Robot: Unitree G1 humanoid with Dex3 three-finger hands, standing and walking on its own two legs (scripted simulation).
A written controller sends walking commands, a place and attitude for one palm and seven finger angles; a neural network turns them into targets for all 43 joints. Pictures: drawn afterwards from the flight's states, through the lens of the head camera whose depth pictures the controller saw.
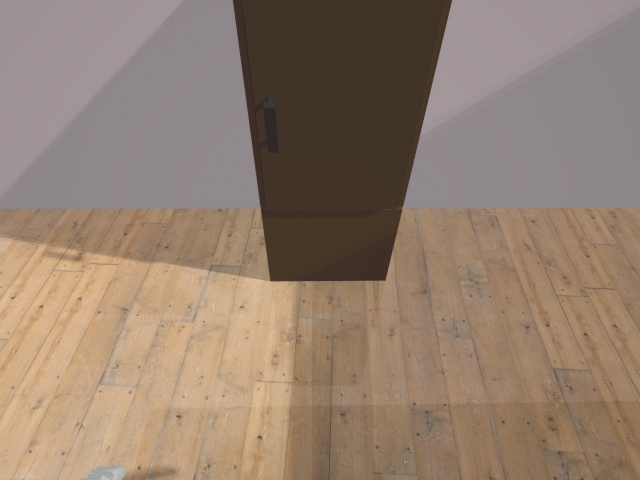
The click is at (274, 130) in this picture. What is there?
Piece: cupboard door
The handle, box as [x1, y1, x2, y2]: [264, 96, 278, 152]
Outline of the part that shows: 269,96 268,101 264,102 268,152 277,152 278,144 275,104 272,101 272,96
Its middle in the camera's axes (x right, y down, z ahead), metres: -0.12 -0.28 +0.96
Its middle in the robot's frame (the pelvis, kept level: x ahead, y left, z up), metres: +0.90 +0.17 -0.04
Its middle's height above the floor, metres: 0.73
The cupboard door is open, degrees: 0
